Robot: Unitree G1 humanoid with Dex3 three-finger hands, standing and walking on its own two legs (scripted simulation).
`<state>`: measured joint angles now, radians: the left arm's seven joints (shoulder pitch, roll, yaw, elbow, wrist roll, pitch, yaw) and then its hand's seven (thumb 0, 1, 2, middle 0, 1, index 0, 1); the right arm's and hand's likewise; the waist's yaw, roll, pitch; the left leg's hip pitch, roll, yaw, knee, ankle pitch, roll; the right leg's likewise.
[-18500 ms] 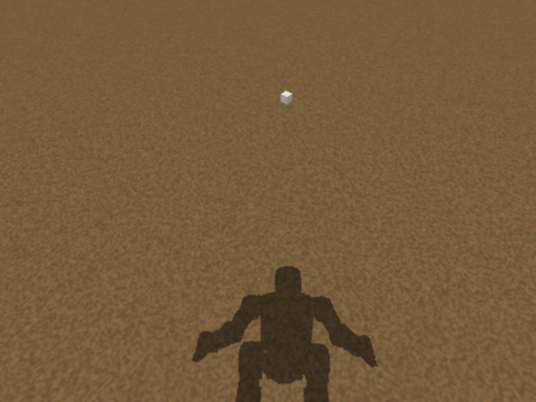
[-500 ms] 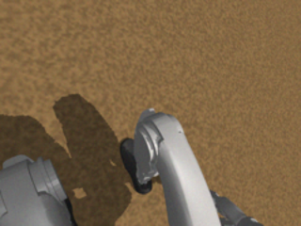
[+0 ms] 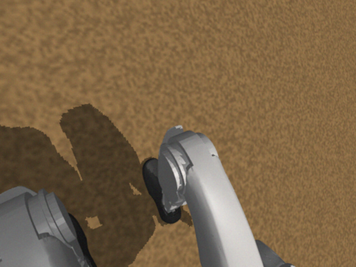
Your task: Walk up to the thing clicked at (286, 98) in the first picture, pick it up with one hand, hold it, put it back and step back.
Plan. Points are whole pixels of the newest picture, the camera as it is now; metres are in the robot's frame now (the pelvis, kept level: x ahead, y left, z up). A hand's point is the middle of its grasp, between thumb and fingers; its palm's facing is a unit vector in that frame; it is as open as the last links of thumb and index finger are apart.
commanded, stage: close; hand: left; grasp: from above
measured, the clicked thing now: out of the picture +0.50 +0.29 -0.28
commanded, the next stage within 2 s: settle in 1.18 s
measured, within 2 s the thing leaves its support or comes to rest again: leaves its support in 1.62 s
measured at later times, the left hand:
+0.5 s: hand out of the picture +0.48 +0.30 -0.25, palm faces -0.45 -0.10 -0.89, open 8.7 cm
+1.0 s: hand out of the picture +0.48 +0.30 -0.25, palm faces -0.46 -0.10 -0.88, open 8.5 cm
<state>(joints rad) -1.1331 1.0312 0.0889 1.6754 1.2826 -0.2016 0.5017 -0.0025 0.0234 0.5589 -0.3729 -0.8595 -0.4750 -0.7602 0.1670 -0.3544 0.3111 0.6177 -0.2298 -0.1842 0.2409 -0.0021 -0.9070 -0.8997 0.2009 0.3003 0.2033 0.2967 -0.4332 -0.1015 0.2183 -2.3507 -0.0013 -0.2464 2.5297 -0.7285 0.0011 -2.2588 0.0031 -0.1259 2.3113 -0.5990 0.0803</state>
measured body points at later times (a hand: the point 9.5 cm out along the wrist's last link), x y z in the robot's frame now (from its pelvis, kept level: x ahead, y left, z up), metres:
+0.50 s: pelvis -0.01 +0.00 +0.00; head +0.29 +0.11 +0.32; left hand +0.50 +0.30 -0.20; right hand +0.02 -0.26 -0.04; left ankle +0.06 +0.12 -0.28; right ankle +0.13 -0.13 -0.28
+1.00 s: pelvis -0.01 +0.00 +0.00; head +0.29 +0.12 +0.32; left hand +0.50 +0.30 -0.20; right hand +0.02 -0.26 -0.04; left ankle +0.06 +0.12 -0.28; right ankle +0.13 -0.13 -0.28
